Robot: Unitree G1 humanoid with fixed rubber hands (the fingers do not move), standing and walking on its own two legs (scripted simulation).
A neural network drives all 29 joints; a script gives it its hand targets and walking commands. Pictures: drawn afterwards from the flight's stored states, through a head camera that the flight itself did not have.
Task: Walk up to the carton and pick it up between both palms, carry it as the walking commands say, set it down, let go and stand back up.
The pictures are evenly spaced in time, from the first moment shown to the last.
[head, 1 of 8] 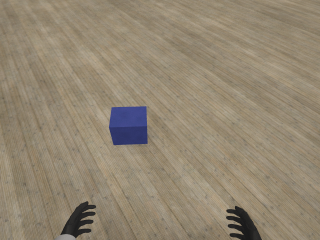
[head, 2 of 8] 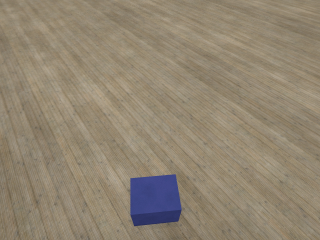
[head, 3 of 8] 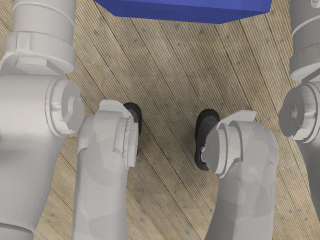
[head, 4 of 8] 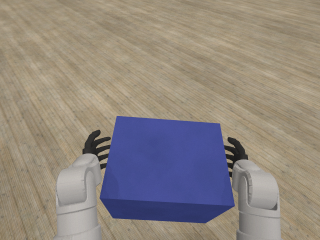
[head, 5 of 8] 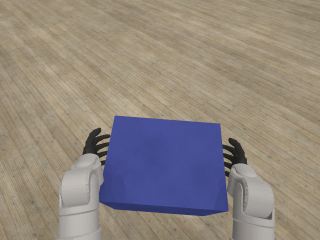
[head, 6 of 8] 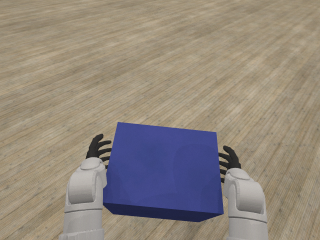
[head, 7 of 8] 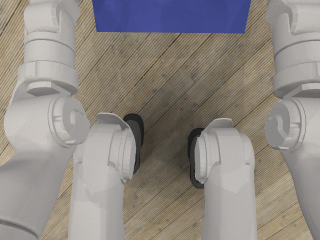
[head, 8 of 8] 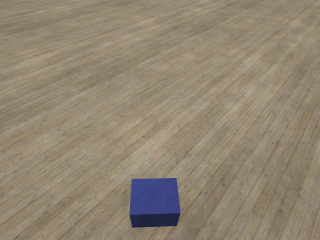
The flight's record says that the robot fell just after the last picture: no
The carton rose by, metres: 0.68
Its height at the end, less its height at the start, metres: +0.00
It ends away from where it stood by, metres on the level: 0.48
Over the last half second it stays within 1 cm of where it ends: yes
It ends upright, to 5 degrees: yes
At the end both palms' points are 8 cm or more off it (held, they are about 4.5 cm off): yes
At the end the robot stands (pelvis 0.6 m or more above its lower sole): yes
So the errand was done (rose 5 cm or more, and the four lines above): yes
